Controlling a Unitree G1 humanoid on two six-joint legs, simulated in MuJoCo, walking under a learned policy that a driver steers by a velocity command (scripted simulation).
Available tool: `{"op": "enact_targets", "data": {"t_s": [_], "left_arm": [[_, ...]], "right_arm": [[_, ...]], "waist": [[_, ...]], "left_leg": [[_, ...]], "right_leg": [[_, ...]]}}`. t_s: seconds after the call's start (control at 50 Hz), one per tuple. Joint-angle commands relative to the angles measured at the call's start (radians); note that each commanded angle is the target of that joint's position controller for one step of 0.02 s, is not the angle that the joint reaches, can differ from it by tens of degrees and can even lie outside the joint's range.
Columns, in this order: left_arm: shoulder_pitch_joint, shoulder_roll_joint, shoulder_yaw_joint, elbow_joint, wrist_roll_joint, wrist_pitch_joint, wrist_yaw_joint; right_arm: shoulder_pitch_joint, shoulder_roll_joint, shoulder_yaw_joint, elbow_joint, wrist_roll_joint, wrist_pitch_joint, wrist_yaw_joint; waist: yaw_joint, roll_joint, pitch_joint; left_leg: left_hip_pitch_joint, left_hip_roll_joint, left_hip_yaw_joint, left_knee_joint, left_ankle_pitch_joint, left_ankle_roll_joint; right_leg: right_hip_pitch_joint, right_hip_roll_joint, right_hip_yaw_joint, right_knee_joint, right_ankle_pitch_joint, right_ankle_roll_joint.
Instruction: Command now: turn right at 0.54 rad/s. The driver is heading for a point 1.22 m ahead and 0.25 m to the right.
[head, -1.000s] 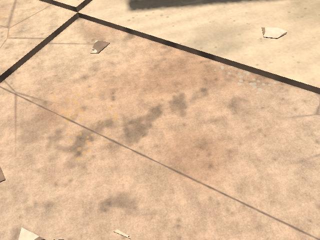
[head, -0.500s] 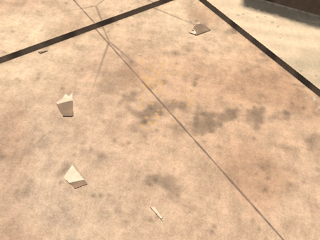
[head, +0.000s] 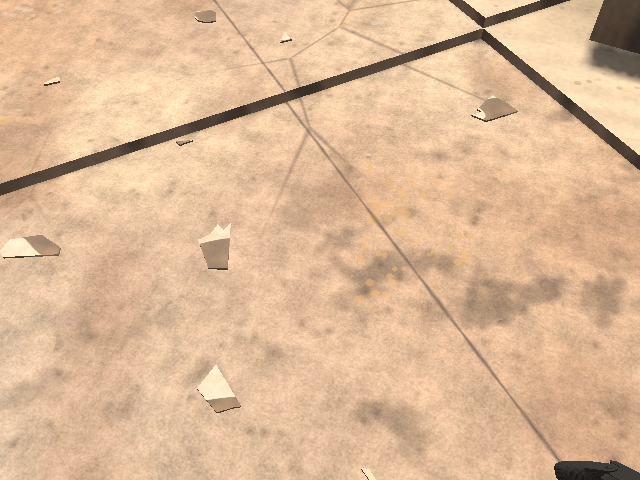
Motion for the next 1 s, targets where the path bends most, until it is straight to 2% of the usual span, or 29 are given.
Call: {"op": "enact_targets", "data": {"t_s": [0.02, 0.08, 0.12, 0.14, 0.16, 0.18, 0.2, 0.22, 0.24, 0.28, 0.34, 0.38, 0.42, 0.5, 0.56, 0.58, 0.6, 0.64, 0.7, 0.72, 0.74, 0.76, 0.78, 0.8, 0.82, 0.84, 0.86, 0.9, 1.0], "left_arm": [[0.011, 0.214, 0.069, -0.074, -0.007, -0.014, 0.020], [-0.054, 0.205, 0.081, -0.093, -0.031, 0.026, 0.043], [-0.118, 0.199, 0.084, -0.116, -0.039, 0.057, 0.047], [-0.134, 0.182, 0.079, -0.128, -0.043, 0.064, 0.048], [-0.097, 0.125, 0.064, -0.131, -0.032, 0.065, 0.044], [-0.055, 0.121, 0.064, -0.146, -0.022, 0.050, 0.041], [-0.017, 0.195, 0.085, -0.128, -0.004, 0.036, 0.036], [-0.005, 0.226, 0.097, -0.101, -0.012, 0.039, 0.032], [0.019, 0.212, 0.097, -0.075, -0.015, 0.048, 0.033], [0.011, 0.167, 0.081, -0.075, -0.015, 0.056, 0.026], [-0.075, 0.126, 0.056, -0.127, -0.024, 0.055, 0.015], [-0.120, 0.129, 0.047, -0.155, -0.026, 0.054, 0.004], [-0.138, 0.151, 0.052, -0.176, -0.029, 0.047, -0.007], [-0.156, 0.133, 0.048, -0.180, -0.030, 0.023, -0.019], [-0.184, 0.052, 0.014, -0.179, -0.029, -0.005, -0.021], [-0.214, 0.067, 0.014, -0.162, 0.097, 0.032, -0.057], [-0.241, 0.057, 0.012, -0.175, 0.089, 0.037, -0.076], [-0.272, 0.061, 0.005, -0.183, 0.064, 0.024, -0.097], [-0.220, 0.077, 0.004, -0.162, 0.066, 0.000, -0.082], [-0.073, 0.091, 0.014, -0.117, 0.065, -0.010, -0.067], [0.161, 0.129, 0.035, -0.034, 0.075, -0.021, -0.046], [0.370, 0.232, 0.057, 0.000, 0.094, -0.030, -0.017], [0.356, 0.343, 0.069, -0.022, 0.086, -0.038, 0.002], [0.239, 0.278, 0.055, -0.033, 0.082, -0.033, 0.015], [0.166, 0.190, 0.025, -0.022, 0.070, -0.034, 0.011], [0.109, 0.131, 0.011, -0.015, 0.059, -0.042, 0.004], [0.075, 0.101, 0.002, -0.012, 0.049, -0.050, 0.005], [0.093, 0.061, -0.009, 0.017, 0.040, -0.070, 0.005], [0.173, 0.030, -0.013, 0.097, 0.043, -0.106, -0.002]], "right_arm": [[-0.021, -0.102, -0.054, -0.095, 0.015, -0.017, -0.001], [0.008, -0.085, -0.055, -0.068, 0.032, -0.030, 0.012], [0.085, -0.075, -0.060, -0.029, 0.037, -0.036, 0.025], [0.140, -0.096, -0.072, -0.004, 0.036, -0.035, 0.028], [0.164, -0.173, -0.093, -0.004, 0.020, -0.026, 0.021], [0.097, -0.241, -0.102, -0.027, -0.030, -0.022, 0.023], [0.052, -0.198, -0.089, -0.060, -0.041, -0.032, 0.020], [-0.001, -0.145, -0.071, -0.070, -0.031, -0.037, 0.010], [-0.035, -0.131, -0.067, -0.077, -0.015, -0.039, 0.001], [-0.022, -0.135, -0.064, -0.068, 0.002, -0.040, -0.021], [0.075, -0.155, -0.069, -0.042, -0.011, -0.026, -0.034], [0.173, -0.187, -0.082, -0.017, 0.001, -0.027, -0.029], [0.186, -0.215, -0.089, -0.010, 0.013, -0.043, -0.021], [0.219, -0.216, -0.093, 0.020, 0.013, -0.074, -0.010], [0.291, -0.189, -0.084, 0.072, 0.012, -0.097, 0.012], [0.350, -0.147, -0.063, 0.109, -0.034, -0.101, 0.035], [0.352, -0.147, -0.061, 0.123, -0.032, -0.103, 0.041], [0.343, -0.170, -0.059, 0.154, -0.020, -0.101, 0.041], [0.344, -0.231, -0.066, 0.202, -0.002, -0.088, 0.042], [0.309, -0.248, -0.067, 0.211, 0.008, -0.087, 0.043], [0.282, -0.235, -0.060, 0.208, 0.014, -0.091, 0.049], [0.243, -0.139, -0.031, 0.161, 0.005, -0.095, 0.061], [0.192, -0.081, -0.026, 0.090, 0.025, -0.099, 0.061], [0.181, -0.128, -0.040, 0.099, 0.027, -0.091, 0.056], [0.203, -0.126, -0.043, 0.115, 0.026, -0.087, 0.061], [0.256, -0.106, -0.040, 0.152, 0.027, -0.078, 0.066], [0.294, -0.095, -0.040, 0.179, 0.012, -0.063, 0.074], [0.281, -0.073, -0.037, 0.188, 0.001, -0.034, 0.093], [0.083, -0.049, -0.023, 0.126, 0.011, -0.016, 0.113]], "waist": [[-0.011, -0.202, -0.145], [-0.029, -0.167, -0.174], [-0.071, -0.167, -0.178], [-0.092, -0.150, -0.184], [-0.069, 0.008, -0.172], [-0.022, 0.268, -0.113], [-0.001, 0.193, -0.093], [0.018, 0.106, -0.065], [0.027, 0.061, -0.045], [0.002, 0.080, -0.033], [-0.062, 0.098, -0.044], [-0.117, 0.087, -0.079], [-0.124, 0.102, -0.048], [-0.127, 0.082, 0.009], [-0.134, 0.043, 0.064], [-0.152, 0.023, 0.078], [-0.152, 0.083, 0.098], [-0.128, 0.130, 0.114], [-0.070, 0.133, 0.080], [0.024, 0.109, 0.024], [0.140, 0.034, -0.114], [0.225, -0.159, -0.283], [0.201, -0.324, -0.309], [0.146, -0.158, -0.186], [0.072, -0.116, -0.074], [0.013, -0.113, -0.026], [-0.025, -0.150, -0.012], [-0.041, -0.160, 0.024], [-0.046, -0.108, 0.137]], "left_leg": [[-0.196, -0.006, -0.030, 0.128, -0.157, -0.016], [-0.130, 0.000, -0.029, -0.030, -0.025, -0.038], [0.041, -0.024, 0.019, -0.239, 0.140, -0.031], [0.178, 0.008, 0.014, -0.350, 0.252, -0.013], [0.311, 0.206, -0.179, -0.420, 0.257, 0.063], [0.245, 0.442, -0.467, -0.460, 0.383, 0.206], [0.197, 0.505, -0.458, -0.455, 0.457, 0.266], [0.166, 0.447, -0.330, -0.433, 0.479, 0.239], [0.171, 0.367, -0.217, -0.416, 0.465, 0.194], [0.200, 0.312, -0.075, -0.394, 0.612, 0.173], [0.290, 0.318, 0.012, -0.395, 0.726, 0.207], [0.382, 0.376, -0.041, -0.486, 0.303, 0.222], [0.419, 0.422, -0.094, -0.562, 0.007, 0.211], [0.485, 0.436, -0.009, -0.601, -0.024, 0.162], [0.422, 0.421, 0.031, -0.637, 0.028, 0.190], [0.392, 0.395, 0.103, -0.636, 0.021, 0.158], [0.344, 0.383, 0.124, -0.640, 0.037, 0.149], [0.284, 0.369, 0.137, -0.653, 0.121, 0.150], [0.240, 0.384, 0.129, -0.563, 0.518, 0.176], [0.182, 0.365, 0.169, -0.405, 0.747, 0.172], [0.039, 0.297, 0.219, -0.139, 0.791, 0.155], [-0.222, 0.193, 0.215, 0.256, 0.220, 0.138], [-0.473, 0.051, 0.050, 0.518, -0.077, 0.133], [-0.529, 0.085, -0.051, 0.604, 0.062, 0.134], [-0.513, 0.143, -0.025, 0.589, 0.146, 0.126], [-0.459, 0.179, 0.003, 0.551, 0.207, 0.102], [-0.425, 0.203, 0.024, 0.540, 0.231, 0.081], [-0.424, 0.221, 0.046, 0.585, 0.287, 0.065], [-0.542, 0.208, 0.090, 0.513, 0.466, 0.077]], "right_leg": [[0.292, -0.277, 0.473, -0.188, 0.489, -0.256], [0.268, -0.206, 0.420, -0.178, 0.418, -0.190], [0.157, -0.141, 0.374, -0.158, 0.329, -0.144], [0.055, -0.102, 0.344, -0.128, 0.204, -0.104], [-0.130, -0.008, 0.245, 0.045, -0.097, -0.039], [-0.315, 0.097, 0.105, 0.271, -0.348, 0.014], [-0.313, -0.005, 0.101, 0.474, -0.340, 0.041], [-0.308, -0.027, 0.075, 0.551, -0.270, 0.056], [-0.315, -0.042, 0.058, 0.585, -0.195, 0.072], [-0.355, -0.066, 0.011, 0.658, -0.093, 0.102], [-0.398, -0.095, -0.054, 0.583, -0.049, 0.135], [-0.448, -0.134, -0.059, 0.548, -0.038, 0.135], [-0.517, -0.153, -0.053, 0.533, -0.027, 0.118], [-0.588, -0.174, -0.053, 0.502, 0.036, 0.080], [-0.516, -0.147, -0.028, 0.378, 0.052, 0.037], [-0.475, -0.079, -0.070, 0.327, 0.044, 0.013], [-0.425, -0.082, -0.094, 0.261, 0.043, -0.005], [-0.307, -0.096, -0.158, 0.140, 0.034, -0.031], [-0.053, -0.037, -0.215, 0.010, -0.067, -0.068], [0.144, -0.005, -0.218, -0.052, -0.037, -0.084], [0.475, 0.001, -0.193, -0.074, 0.002, -0.094], [0.770, -0.291, 0.133, -0.162, -0.358, -0.099], [0.758, -0.467, 0.521, -0.366, -0.665, -0.086], [0.596, -0.480, 0.491, -0.385, -0.595, -0.077], [0.481, -0.426, 0.318, -0.360, -0.440, -0.065], [0.389, -0.371, 0.188, -0.388, -0.289, -0.047], [0.340, -0.328, 0.093, -0.405, -0.214, -0.038], [0.283, -0.300, -0.030, -0.438, -0.104, -0.025], [0.273, -0.259, -0.259, -0.499, 0.188, -0.012]]}}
